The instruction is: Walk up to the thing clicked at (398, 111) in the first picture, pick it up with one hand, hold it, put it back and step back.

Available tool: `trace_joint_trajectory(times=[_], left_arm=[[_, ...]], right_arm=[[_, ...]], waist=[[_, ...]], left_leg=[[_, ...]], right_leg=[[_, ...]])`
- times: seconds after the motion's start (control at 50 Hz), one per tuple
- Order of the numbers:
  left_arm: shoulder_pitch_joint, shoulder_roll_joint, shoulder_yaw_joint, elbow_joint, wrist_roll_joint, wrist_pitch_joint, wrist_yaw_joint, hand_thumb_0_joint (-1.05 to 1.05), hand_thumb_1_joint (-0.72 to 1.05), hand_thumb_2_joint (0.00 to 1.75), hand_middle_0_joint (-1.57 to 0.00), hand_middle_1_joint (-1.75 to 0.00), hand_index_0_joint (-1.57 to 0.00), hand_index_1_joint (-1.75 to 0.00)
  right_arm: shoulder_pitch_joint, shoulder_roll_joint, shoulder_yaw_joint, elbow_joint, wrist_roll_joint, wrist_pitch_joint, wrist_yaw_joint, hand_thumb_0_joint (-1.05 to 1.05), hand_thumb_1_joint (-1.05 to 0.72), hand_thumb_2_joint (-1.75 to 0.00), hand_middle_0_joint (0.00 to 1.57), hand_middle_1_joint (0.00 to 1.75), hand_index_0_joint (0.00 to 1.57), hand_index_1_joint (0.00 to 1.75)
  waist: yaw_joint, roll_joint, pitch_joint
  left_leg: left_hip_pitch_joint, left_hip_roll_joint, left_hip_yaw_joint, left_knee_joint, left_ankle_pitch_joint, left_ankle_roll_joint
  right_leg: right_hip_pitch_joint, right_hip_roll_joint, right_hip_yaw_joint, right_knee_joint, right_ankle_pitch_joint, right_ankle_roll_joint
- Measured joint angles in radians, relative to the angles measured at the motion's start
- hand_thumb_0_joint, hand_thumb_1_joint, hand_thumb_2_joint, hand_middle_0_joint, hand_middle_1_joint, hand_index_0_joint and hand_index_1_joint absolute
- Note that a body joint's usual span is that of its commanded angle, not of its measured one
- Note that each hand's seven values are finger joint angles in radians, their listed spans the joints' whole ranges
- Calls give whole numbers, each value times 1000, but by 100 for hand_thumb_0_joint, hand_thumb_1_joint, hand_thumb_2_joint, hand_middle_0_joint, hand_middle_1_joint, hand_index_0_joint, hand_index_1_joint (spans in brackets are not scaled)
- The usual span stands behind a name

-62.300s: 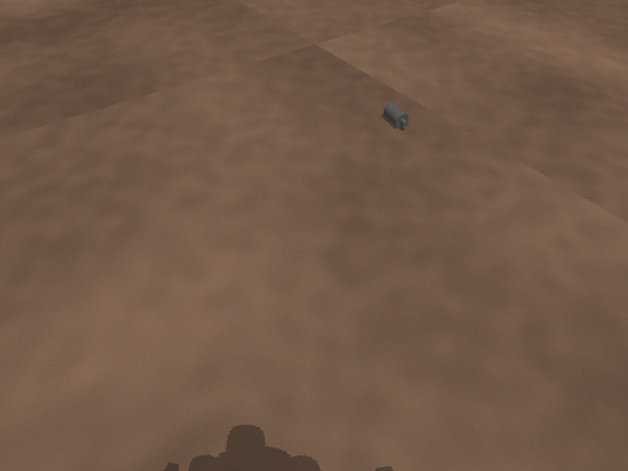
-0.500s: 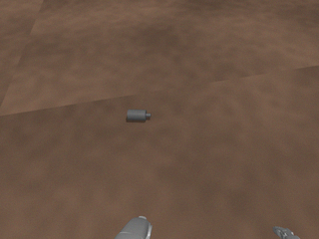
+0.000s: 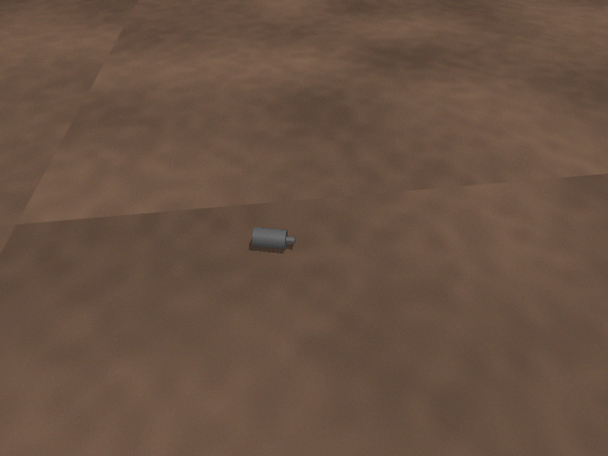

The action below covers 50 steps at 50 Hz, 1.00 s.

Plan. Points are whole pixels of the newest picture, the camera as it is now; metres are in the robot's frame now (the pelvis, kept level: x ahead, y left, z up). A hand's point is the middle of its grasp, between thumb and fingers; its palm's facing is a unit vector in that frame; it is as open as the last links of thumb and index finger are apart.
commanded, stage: step back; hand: left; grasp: from above
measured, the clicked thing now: (274, 238) +1.11 +0.15 -0.72
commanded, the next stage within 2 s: stand in 0.54 s
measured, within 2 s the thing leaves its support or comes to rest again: neither
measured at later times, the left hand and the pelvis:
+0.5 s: hand out of the picture +0.15 +0.29 -0.14, palm faces +0.02 -0.93 -0.36, open 7.3 cm; pelvis +0.04 +0.03 +0.01, yaw +0 degrees
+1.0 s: hand out of the picture +0.12 +0.26 -0.13, palm faces -0.02 -0.94 -0.34, open 7.3 cm; pelvis +0.03 +0.01 +0.02, yaw +0 degrees
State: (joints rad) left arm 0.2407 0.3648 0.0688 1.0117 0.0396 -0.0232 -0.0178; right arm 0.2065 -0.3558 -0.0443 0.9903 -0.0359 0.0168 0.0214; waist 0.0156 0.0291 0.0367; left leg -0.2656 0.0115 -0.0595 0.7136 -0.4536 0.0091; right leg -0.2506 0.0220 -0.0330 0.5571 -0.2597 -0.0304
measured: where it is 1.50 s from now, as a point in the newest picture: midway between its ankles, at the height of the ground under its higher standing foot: outside the picture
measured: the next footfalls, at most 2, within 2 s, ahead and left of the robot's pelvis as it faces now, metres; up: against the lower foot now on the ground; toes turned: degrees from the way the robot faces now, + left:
none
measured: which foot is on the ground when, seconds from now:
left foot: down 0.00-1.00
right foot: down 0.00-1.00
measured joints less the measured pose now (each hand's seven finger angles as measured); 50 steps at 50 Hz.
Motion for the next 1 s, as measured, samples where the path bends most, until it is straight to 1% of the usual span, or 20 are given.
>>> trace_joint_trajectory(times=[0.04, 0.06, 0.12, 0.14, 0.18, 0.2, 0.26, 0.34, 0.44, 0.56, 0.68, 0.82, 1.0], left_arm=[[-7, -14, -4, -4, 2, -9, 2, 1, 91, 90, -20, -30, -21, -30], [-10, -20, -6, -5, 1, -14, 3, 1, 91, 90, -20, -30, -21, -30], [-21, -26, -11, -5, 0, -19, 2, 0, 90, 90, -20, -30, -21, -30], [-25, -25, -14, -5, -2, -16, 1, 0, 90, 90, -20, -30, -21, -30], [-35, -16, -19, -2, -7, -7, 2, 0, 90, 90, -21, -30, -21, -30], [-37, -12, -21, 2, -12, -1, 3, 0, 90, 90, -20, -30, -21, -30], [-50, -2, -26, 20, -24, 9, 5, 1, 91, 90, -20, -30, -21, -30], [-79, 9, -30, 41, -28, -1, 9, 1, 91, 90, -20, -30, -21, -30], [-125, 11, -32, 43, -31, -6, 18, 1, 91, 90, -20, -30, -21, -30], [-175, 5, -39, 47, -31, -1, 22, 0, 91, 90, -20, -30, -21, -30], [-194, -11, -59, 70, -36, 1, 19, 0, 91, 90, -20, -30, -21, -30], [-186, -25, -67, 100, -34, 0, 14, 0, 91, 90, -20, -30, -21, -30], [-162, -22, -68, 125, -30, 1, 11, 0, 91, 90, -20, -30, -21, -30]], right_arm=[[-1, -10, -3, 5, 3, -4, -1, 1, -90, -90, 20, 30, 21, 30], [-1, -17, -5, 7, 3, -8, -1, 1, -90, -90, 20, 30, 21, 30], [-1, -29, -10, 17, 2, -19, 0, 1, -90, -90, 20, 30, 21, 30], [-2, -31, -12, 20, 1, -22, 1, 1, -90, -90, 20, 30, 21, 30], [-11, -26, -16, 32, -2, -28, -2, 1, -90, -90, 20, 30, 20, 30], [-17, -20, -16, 37, -6, -30, -5, 1, -90, -90, 20, 30, 20, 30], [-30, -2, -4, 50, -4, -33, -4, 1, -90, -90, 20, 30, 20, 30], [-59, 24, 13, 65, 4, -31, -5, 1, -90, -90, 20, 30, 21, 30], [-104, 38, 16, 70, 14, -36, -14, 1, -90, -90, 20, 30, 21, 30], [-146, 38, 14, 78, 19, -32, -19, 1, -90, -90, 20, 30, 21, 30], [-164, 28, 23, 98, 25, -32, -14, 1, -90, -90, 20, 30, 21, 30], [-161, 18, 26, 121, 25, -30, -10, 1, -90, -90, 20, 30, 21, 30], [-135, 12, 30, 150, 22, -23, -6, 1, -90, -90, 20, 30, 20, 30]], waist=[[10, 2, 4], [13, 5, 6], [20, 4, 12], [19, 2, 13], [18, -17, 23], [17, -29, 26], [12, -39, 16], [5, -41, 15], [-3, -40, 23], [-5, -33, 26], [-14, -27, 30], [-20, -27, 31], [-21, -26, 24]], left_leg=[[-34, -15, -8, 65, -19, 4], [-45, -16, -9, 70, -19, 5], [-45, 1, 10, 0, -6, 2], [-31, 5, 19, -54, 20, 1], [-1, -4, 35, -134, 170, -9], [7, -11, 44, -144, 192, -11], [15, -8, 54, -143, 165, -8], [39, 5, 55, -158, 154, -11], [59, 1, 60, -178, 154, -8], [83, -4, 69, -206, 161, -7], [134, -4, 68, -300, 212, -13], [170, 3, 69, -375, 258, -21], [173, 16, 64, -404, 289, -33]], right_leg=[[3, -9, -5, -7, -4, -6], [7, -14, -8, -14, -1, -3], [9, -30, -14, -16, -5, 15], [7, -36, -16, -8, -12, 21], [1, -54, -7, 24, -34, 35], [0, -63, 2, 34, -42, 41], [11, -54, 19, 18, -51, 30], [50, -41, 19, -38, -29, 48], [68, -45, 23, -56, -30, 52], [80, -51, 32, -63, -30, 55], [127, -50, 30, -148, 14, 53], [156, -43, 30, -212, 56, 47], [160, -30, 24, -242, 87, 36]])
